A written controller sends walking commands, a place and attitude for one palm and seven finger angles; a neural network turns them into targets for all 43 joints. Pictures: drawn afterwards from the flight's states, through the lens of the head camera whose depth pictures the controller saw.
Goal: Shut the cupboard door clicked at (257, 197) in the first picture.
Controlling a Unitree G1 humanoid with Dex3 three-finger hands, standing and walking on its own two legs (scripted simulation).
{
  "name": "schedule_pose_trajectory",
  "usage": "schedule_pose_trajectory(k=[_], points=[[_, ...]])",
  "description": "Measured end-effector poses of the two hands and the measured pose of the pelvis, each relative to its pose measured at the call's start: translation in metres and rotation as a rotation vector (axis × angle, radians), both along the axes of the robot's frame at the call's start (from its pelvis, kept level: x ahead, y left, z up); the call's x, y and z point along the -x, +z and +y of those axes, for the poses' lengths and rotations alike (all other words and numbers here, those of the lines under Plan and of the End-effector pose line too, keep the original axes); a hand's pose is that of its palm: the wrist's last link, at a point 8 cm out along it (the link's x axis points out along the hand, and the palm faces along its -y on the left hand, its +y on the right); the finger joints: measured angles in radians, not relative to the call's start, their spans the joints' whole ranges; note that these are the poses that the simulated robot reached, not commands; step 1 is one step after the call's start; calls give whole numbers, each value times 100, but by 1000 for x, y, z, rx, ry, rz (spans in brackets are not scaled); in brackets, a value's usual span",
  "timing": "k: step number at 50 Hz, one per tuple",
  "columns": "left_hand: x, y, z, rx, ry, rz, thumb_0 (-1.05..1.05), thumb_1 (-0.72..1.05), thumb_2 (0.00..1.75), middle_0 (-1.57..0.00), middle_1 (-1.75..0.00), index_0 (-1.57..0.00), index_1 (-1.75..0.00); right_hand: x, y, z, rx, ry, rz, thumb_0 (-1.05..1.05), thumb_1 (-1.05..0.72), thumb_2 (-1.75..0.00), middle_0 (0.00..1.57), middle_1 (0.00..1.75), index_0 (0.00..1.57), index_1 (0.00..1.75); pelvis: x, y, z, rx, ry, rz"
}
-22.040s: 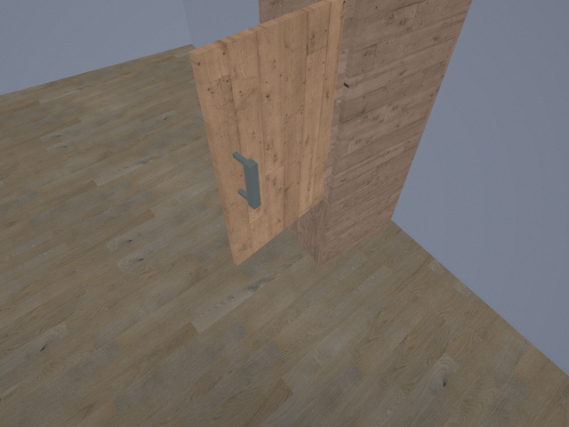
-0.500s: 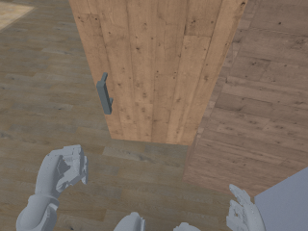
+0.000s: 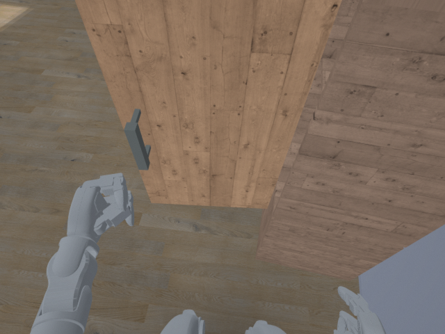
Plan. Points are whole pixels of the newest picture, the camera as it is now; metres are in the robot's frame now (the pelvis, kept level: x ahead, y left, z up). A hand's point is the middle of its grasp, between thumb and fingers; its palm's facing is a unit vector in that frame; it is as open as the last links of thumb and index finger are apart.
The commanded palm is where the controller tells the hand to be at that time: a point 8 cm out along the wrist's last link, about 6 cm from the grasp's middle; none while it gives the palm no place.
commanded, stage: bring the fist close to the handle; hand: left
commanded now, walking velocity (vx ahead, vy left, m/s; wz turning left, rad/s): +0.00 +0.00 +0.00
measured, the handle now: (140, 140) +0.47 +0.19 +0.05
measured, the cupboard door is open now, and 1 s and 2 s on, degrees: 100 100 77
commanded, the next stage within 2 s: push the door shut along its arc in 0.72 s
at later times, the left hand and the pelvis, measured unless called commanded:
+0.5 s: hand (147, 173) +0.39 +0.16 +0.05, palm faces -0.01 -1.00 -0.01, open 3.1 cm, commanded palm +0.36 +0.21 +0.06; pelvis +0.00 +0.01 +0.00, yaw -1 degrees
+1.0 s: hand (149, 169) +0.40 +0.16 +0.05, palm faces -0.03 -1.00 -0.04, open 3.1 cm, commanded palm +0.39 +0.21 +0.06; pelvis +0.00 +0.00 +0.00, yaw +0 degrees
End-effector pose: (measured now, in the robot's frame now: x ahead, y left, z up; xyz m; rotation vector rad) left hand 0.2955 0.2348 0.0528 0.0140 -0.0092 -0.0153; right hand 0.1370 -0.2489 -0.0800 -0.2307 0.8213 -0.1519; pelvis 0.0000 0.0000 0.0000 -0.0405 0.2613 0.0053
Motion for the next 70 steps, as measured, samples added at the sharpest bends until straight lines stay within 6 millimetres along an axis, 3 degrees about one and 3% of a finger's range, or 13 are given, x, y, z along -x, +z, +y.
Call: schedule_pose_trajectory(k=[11,21,31,43,53,59,70], points=[[-37,1,-4,4,9,-2,2,89,90,-130,-150,-130,-150,13,-5,5,-12,-18,58,1,-90,-90,21,30,21,30,2,1,4,0,-7,8],[-69,1,-16,4,3,5,2,90,90,-130,-150,-130,-150,37,-13,3,-11,-44,146,1,-90,-90,21,30,21,30,4,0,7,1,-8,20],[-70,-1,-17,-9,26,5,2,90,90,-130,-150,-130,-150,57,-15,-3,-23,-85,206,1,-90,-90,21,30,21,30,1,3,5,-8,-25,21],[-67,-2,-17,-11,24,4,2,90,90,-130,-150,-130,-150,43,-14,-8,-13,-71,184,1,-90,-90,21,30,21,30,2,2,0,-7,-12,18],[-90,2,-20,-25,-27,11,2,89,90,-131,-150,-130,-150,36,-16,-11,-8,-61,170,1,-90,-90,21,30,21,30,4,-1,-4,-7,-7,28],[-104,3,-17,-22,-52,21,2,88,90,-131,-150,-132,-150,52,-22,-14,-3,-74,218,1,-90,-90,21,30,21,30,6,-4,-6,-4,-3,40],[-132,4,-16,-27,-107,34,2,89,90,-131,-150,-133,-150,98,-32,-19,16,-122,346,1,-90,-90,21,30,21,30,12,-11,-3,8,0,74]])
